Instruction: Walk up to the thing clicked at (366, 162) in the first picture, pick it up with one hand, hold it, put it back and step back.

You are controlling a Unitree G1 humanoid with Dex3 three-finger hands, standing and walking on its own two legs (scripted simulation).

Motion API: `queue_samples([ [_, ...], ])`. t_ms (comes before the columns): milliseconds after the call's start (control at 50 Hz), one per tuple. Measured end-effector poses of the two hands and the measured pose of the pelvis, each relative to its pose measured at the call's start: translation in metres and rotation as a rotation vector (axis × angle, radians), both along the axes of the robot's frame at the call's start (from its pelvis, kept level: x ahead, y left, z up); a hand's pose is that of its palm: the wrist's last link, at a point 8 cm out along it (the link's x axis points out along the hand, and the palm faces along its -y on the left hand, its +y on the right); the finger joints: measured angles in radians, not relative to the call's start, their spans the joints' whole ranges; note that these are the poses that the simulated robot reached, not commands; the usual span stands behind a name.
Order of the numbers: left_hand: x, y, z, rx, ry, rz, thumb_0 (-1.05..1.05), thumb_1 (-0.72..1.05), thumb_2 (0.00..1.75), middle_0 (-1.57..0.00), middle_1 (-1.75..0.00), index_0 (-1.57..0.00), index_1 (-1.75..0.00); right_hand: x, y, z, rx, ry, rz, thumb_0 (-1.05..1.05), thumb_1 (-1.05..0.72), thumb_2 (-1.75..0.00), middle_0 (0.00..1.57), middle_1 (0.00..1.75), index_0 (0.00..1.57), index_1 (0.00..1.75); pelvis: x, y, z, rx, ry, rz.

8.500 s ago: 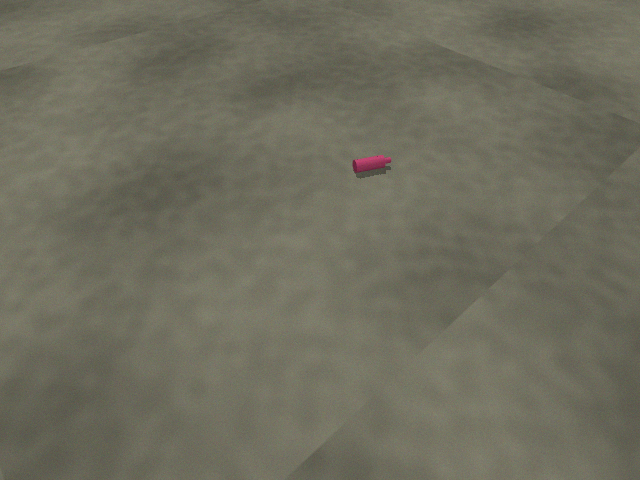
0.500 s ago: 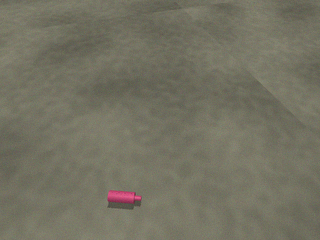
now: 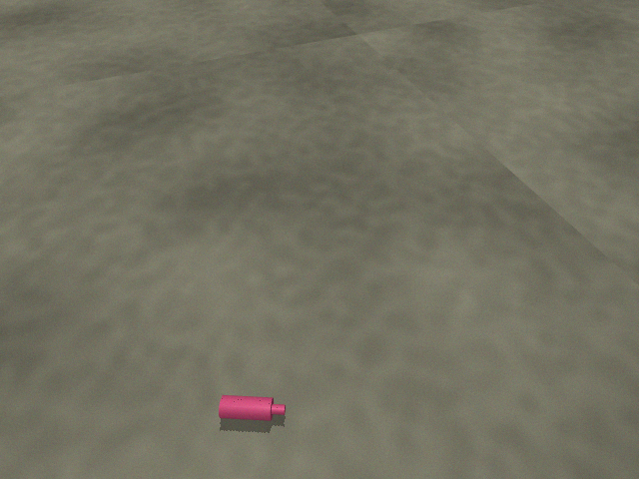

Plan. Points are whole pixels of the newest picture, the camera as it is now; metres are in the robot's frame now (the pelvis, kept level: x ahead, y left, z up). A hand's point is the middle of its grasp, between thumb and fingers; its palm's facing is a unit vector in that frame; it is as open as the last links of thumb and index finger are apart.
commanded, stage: walk up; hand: left
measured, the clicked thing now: (253, 408) +0.47 +0.22 -0.75
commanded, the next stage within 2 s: none
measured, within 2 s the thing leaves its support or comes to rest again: neither
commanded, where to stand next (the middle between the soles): +0.05 +0.00 m, yaw -2 degrees
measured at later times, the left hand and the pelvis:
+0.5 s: hand out of the picture +0.10 +0.25 -0.15, palm faces -0.02 -0.94 -0.33, open 7.3 cm; pelvis +0.00 +0.00 +0.00, yaw -1 degrees
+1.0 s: hand out of the picture +0.03 +0.31 -0.18, palm faces -0.10 -0.94 -0.32, open 7.3 cm; pelvis -0.08 +0.05 -0.01, yaw -3 degrees
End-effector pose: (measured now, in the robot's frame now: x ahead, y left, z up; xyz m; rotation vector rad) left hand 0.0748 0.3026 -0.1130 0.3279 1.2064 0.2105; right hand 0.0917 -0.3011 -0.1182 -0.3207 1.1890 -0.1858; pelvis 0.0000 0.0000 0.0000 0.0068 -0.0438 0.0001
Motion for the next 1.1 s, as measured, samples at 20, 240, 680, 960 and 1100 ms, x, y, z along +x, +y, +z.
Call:
queue_samples([
  [20, -0.001, -0.001, 0.0, 0.0, 0.005, 0.001, 0.0, 0.9, 0.9, -0.2, -0.3, -0.21, -0.3, -0.003, -0.001, -0.001, 0.001, 0.008, -0.004, 0.01, -0.91, -0.9, 0.2, 0.29, 0.2, 0.3, 0.0, 0.0, 0.0, 0.0, 0.0, -0.001],
  [240, -0.002, -0.009, -0.001, -0.013, 0.025, 0.0, 0.0, 0.9, 0.9, -0.2, -0.3, -0.21, -0.3, -0.029, -0.004, -0.004, 0.007, 0.062, -0.042, 0.01, -0.91, -0.9, 0.2, 0.29, 0.2, 0.3, 0.001, -0.003, 0.002, 0.0, -0.001, -0.008],
  [680, 0.012, 0.014, -0.01, 0.027, -0.033, -0.028, 0.0, 0.9, 0.9, -0.2, -0.3, -0.21, -0.3, -0.034, -0.008, -0.007, -0.052, 0.051, -0.05, 0.01, -0.91, -0.9, 0.2, 0.29, 0.2, 0.3, -0.04, 0.012, -0.011, -0.003, 0.008, -0.012],
  [960, -0.037, 0.053, -0.03, -0.031, -0.003, -0.07, 0.0, 0.91, 0.9, -0.2, -0.3, -0.21, -0.3, -0.156, 0.037, 0.014, -0.112, 0.104, -0.107, 0.01, -0.9, -0.89, 0.21, 0.3, 0.2, 0.3, -0.081, 0.048, -0.012, -0.012, 0.002, -0.037],
  [1100, -0.061, 0.05, -0.02, -0.042, 0.068, -0.099, 0.0, 0.9, 0.9, -0.2, -0.3, -0.21, -0.3, -0.195, 0.013, 0.039, -0.144, 0.052, -0.191, 0.01, -0.9, -0.89, 0.21, 0.3, 0.21, 0.3, -0.075, 0.035, 0.0, -0.016, -0.017, -0.088],
])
